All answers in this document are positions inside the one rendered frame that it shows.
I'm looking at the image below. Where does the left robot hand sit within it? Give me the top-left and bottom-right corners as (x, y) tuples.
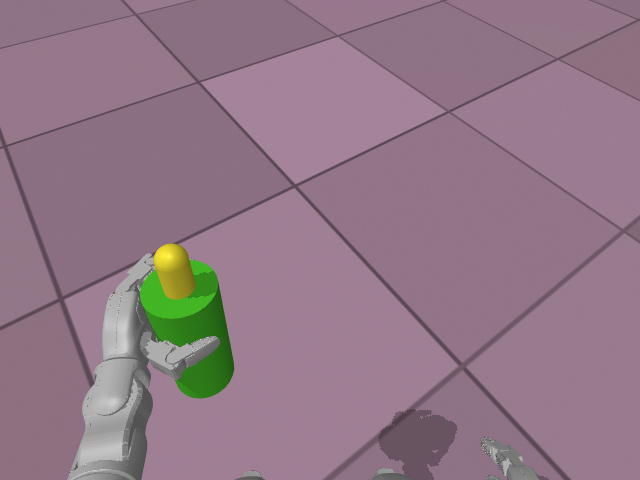
(102, 253), (220, 380)

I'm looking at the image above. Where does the right robot hand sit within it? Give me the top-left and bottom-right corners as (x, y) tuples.
(481, 437), (540, 480)

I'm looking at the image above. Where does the left robot arm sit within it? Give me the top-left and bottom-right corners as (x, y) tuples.
(67, 357), (153, 480)

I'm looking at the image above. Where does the bottle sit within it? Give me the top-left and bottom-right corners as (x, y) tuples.
(140, 243), (234, 399)

